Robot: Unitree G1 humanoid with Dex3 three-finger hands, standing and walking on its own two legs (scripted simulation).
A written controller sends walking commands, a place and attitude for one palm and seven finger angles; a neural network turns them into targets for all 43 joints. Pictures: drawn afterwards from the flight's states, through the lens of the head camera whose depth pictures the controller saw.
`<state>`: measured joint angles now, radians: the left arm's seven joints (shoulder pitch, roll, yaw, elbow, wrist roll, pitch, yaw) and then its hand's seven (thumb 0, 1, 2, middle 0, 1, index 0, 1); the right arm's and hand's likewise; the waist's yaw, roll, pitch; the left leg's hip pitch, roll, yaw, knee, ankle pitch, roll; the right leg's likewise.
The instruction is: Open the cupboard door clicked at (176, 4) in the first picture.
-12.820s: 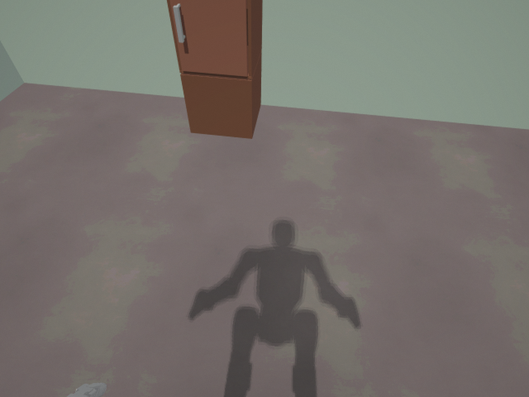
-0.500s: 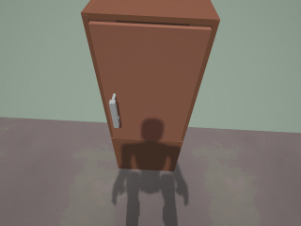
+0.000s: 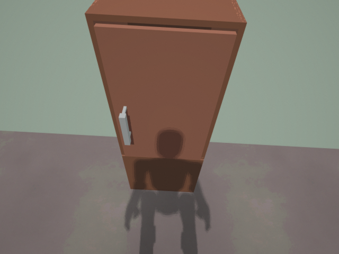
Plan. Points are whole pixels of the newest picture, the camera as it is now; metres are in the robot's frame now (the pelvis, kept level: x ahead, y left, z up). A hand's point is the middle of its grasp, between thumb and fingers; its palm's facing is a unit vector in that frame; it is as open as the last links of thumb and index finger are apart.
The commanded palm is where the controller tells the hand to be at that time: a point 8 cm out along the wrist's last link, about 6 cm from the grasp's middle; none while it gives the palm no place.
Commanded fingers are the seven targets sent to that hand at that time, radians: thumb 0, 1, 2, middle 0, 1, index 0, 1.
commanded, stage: look again from close up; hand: left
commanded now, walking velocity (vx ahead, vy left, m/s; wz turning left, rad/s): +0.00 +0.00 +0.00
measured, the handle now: (126, 126) +0.54 +0.19 -0.10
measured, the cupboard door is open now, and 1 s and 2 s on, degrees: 0 0 0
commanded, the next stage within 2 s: raise the hand with hooked fingers in 0.92 s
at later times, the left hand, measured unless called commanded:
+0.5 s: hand out of the picture +0.00 +0.15 -0.18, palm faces +0.02 -0.99 -0.16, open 7.4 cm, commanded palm none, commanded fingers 0.00 0.90 0.90 -0.20 -0.30 -0.20 -0.30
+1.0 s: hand out of the picture -0.01 +0.13 -0.18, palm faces +0.04 -0.99 -0.16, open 7.4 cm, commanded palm none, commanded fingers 0.00 0.90 0.90 -0.20 -0.30 -0.20 -0.30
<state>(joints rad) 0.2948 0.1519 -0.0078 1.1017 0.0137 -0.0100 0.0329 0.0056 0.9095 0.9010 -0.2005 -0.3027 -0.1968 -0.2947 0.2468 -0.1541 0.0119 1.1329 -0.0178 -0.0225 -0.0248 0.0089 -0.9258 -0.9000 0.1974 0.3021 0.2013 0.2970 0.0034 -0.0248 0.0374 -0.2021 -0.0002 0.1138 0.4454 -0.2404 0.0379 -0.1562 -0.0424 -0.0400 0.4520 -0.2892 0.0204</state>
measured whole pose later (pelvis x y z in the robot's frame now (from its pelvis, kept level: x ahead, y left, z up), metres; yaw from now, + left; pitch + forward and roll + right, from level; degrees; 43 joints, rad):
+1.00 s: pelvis +0.00 -0.03 +0.00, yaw +0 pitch -1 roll +1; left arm 0.32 0.13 0.00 1.11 0.01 -0.02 0.03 0.01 0.91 0.90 -0.20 -0.30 -0.20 -0.29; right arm 0.27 -0.14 0.01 1.16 -0.02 -0.02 -0.03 0.01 -0.92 -0.90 0.20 0.30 0.20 0.30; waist 0.01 -0.02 0.02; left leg -0.18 0.03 0.10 0.42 -0.23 0.00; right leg -0.13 -0.01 -0.05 0.43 -0.29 -0.02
